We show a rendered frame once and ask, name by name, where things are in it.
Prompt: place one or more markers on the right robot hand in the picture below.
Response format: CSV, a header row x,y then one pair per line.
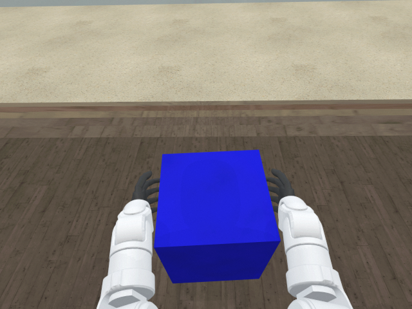
x,y
284,187

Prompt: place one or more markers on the left robot forearm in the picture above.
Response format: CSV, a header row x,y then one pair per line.
x,y
130,278

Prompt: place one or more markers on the carton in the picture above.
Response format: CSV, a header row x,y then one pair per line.
x,y
215,220

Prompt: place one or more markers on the left robot hand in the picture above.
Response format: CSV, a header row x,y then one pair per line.
x,y
141,193

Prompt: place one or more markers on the right robot forearm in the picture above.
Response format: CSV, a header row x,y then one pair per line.
x,y
310,273

